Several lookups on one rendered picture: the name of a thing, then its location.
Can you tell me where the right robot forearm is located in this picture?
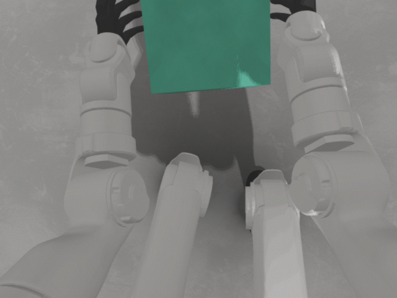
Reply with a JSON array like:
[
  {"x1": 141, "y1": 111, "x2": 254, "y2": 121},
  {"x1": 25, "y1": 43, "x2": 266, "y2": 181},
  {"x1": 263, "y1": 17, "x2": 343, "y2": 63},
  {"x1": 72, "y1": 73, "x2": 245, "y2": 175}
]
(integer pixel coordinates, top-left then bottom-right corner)
[{"x1": 277, "y1": 11, "x2": 391, "y2": 189}]

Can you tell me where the robot right foot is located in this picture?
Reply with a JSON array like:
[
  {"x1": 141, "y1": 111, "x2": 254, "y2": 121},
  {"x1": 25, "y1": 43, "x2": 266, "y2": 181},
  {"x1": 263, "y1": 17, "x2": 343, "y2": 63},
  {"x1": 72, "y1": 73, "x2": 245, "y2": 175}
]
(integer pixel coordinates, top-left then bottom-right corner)
[{"x1": 246, "y1": 170, "x2": 263, "y2": 234}]

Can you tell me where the robot right upper arm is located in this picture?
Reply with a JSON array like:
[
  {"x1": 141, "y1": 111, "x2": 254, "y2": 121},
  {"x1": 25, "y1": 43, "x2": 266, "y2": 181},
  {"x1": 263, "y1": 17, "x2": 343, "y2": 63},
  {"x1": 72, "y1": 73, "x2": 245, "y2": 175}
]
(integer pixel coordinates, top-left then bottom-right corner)
[{"x1": 289, "y1": 151, "x2": 397, "y2": 298}]

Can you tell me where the left robot shin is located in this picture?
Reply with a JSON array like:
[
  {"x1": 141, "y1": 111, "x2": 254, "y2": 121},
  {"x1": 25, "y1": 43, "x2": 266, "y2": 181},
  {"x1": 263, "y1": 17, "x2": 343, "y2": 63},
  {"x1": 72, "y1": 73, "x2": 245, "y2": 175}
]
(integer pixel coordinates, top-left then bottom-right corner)
[{"x1": 157, "y1": 153, "x2": 203, "y2": 201}]

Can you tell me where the left robot forearm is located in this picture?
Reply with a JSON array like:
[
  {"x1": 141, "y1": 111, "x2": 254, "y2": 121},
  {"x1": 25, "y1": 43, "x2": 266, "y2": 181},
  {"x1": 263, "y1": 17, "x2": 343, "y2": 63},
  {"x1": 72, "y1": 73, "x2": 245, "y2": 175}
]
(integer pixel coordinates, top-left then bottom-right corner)
[{"x1": 64, "y1": 32, "x2": 136, "y2": 208}]

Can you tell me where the robot left upper arm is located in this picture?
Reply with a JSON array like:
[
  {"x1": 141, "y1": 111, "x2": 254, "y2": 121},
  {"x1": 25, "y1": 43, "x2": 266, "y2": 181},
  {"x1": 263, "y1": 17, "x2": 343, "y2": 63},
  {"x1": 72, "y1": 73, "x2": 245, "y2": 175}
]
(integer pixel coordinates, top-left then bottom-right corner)
[{"x1": 0, "y1": 166, "x2": 149, "y2": 298}]

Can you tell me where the robot left hand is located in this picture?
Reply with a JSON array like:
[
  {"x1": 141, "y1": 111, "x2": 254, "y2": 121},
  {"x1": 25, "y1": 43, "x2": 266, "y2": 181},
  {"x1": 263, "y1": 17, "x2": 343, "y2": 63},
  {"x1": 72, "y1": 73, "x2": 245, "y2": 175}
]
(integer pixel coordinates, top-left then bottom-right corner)
[{"x1": 96, "y1": 0, "x2": 144, "y2": 46}]

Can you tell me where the robot right hand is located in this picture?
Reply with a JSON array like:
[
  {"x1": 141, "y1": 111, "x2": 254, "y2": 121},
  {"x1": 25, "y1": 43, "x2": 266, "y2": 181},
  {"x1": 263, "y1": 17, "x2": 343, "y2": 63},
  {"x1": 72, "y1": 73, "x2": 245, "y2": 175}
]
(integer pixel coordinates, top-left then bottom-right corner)
[{"x1": 270, "y1": 0, "x2": 316, "y2": 22}]

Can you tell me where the carton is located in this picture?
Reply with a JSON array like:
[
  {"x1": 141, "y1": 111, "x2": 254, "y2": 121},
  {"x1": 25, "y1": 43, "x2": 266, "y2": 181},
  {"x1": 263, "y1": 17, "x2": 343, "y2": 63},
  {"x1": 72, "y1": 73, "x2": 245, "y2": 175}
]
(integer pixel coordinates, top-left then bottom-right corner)
[{"x1": 140, "y1": 0, "x2": 270, "y2": 94}]

